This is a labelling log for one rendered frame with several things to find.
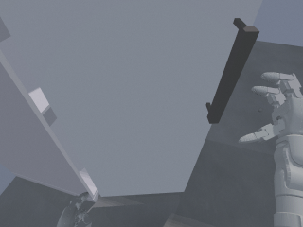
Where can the robot right hand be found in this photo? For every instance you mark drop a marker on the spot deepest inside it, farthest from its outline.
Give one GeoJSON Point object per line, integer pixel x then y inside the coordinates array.
{"type": "Point", "coordinates": [290, 111]}

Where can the handle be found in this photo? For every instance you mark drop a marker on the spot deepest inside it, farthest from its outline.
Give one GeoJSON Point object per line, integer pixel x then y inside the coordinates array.
{"type": "Point", "coordinates": [241, 49]}

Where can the robot left hand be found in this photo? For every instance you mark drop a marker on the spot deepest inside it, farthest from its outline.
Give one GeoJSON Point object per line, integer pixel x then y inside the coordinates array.
{"type": "Point", "coordinates": [70, 216]}

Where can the robot right forearm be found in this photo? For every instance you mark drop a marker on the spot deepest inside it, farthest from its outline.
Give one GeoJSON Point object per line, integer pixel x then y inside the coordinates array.
{"type": "Point", "coordinates": [288, 181]}

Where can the fridge door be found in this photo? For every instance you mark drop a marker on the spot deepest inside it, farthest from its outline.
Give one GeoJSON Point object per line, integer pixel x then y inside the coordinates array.
{"type": "Point", "coordinates": [129, 80]}

